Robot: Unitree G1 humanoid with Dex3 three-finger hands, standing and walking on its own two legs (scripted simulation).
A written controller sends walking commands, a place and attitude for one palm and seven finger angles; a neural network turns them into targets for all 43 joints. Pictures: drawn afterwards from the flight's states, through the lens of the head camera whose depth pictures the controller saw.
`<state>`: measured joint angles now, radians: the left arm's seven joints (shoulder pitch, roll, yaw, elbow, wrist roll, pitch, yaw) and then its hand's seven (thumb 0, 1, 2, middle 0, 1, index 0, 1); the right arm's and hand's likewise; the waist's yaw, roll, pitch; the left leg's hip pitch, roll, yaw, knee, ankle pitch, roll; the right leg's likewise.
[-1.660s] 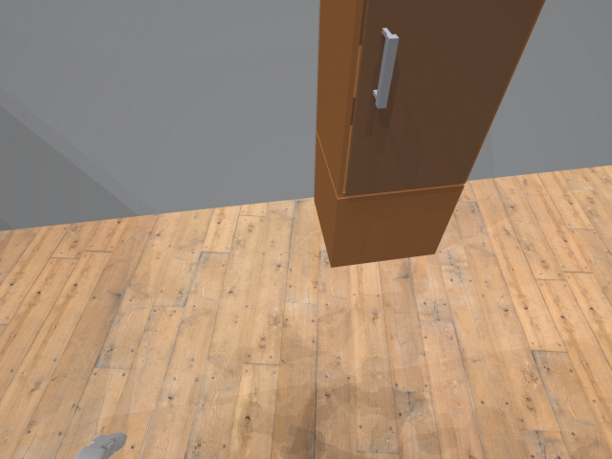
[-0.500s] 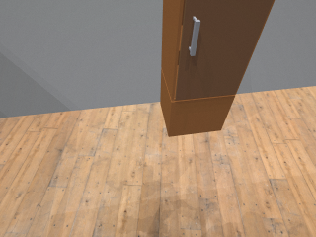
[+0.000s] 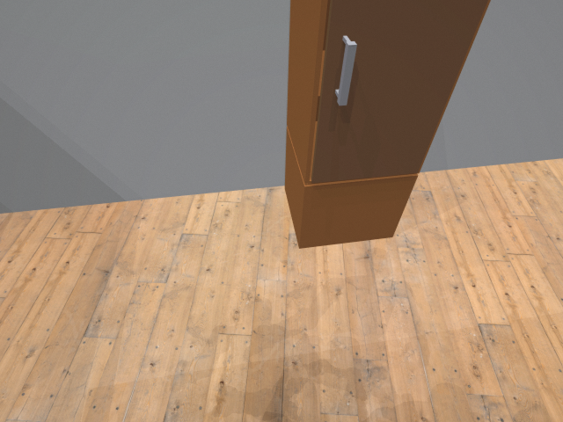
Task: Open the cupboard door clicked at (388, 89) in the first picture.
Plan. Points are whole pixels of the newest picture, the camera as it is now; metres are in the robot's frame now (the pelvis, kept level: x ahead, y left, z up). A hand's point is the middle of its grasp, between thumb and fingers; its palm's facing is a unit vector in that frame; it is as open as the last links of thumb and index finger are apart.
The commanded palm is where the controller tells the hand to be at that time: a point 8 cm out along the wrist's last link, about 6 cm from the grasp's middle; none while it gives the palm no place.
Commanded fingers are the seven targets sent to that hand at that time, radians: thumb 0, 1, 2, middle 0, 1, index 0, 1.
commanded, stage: walk to a spot facing it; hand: left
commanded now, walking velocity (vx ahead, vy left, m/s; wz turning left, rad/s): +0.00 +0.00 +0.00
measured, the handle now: (343, 71) +0.93 -0.10 +0.07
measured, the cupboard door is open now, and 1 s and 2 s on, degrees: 0 0 0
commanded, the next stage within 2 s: none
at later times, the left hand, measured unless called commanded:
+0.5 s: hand out of the picture +0.05 +0.19 -0.19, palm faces -0.15 -0.95 -0.28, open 7.4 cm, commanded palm none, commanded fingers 0.00 0.90 0.90 -0.20 -0.30 -0.20 -0.30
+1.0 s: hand out of the picture +0.09 +0.21 -0.18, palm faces -0.34 -0.91 -0.24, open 7.4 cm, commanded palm none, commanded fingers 0.00 0.90 0.90 -0.20 -0.30 -0.20 -0.30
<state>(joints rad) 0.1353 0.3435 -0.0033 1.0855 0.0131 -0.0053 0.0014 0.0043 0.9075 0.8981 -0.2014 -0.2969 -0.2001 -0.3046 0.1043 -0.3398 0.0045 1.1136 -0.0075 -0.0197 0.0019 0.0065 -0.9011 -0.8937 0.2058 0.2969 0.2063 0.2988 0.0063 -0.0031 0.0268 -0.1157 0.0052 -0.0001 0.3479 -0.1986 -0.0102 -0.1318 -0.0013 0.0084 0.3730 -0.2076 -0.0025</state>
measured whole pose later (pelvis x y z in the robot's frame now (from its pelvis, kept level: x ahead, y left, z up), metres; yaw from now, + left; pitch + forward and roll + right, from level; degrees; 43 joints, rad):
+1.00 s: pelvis -0.04 +0.04 -0.01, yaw -26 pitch +1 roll -1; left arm 0.24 0.25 0.08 0.91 0.03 0.06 0.00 0.00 0.91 0.90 -0.20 -0.30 -0.20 -0.30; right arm 0.12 -0.23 -0.05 0.91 0.00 0.02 -0.03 0.01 -0.90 -0.89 0.20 0.30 0.20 0.30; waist 0.05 -0.04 0.03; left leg -0.27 -0.01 -0.03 0.59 -0.37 -0.04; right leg -0.37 0.13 0.23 0.46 -0.11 0.00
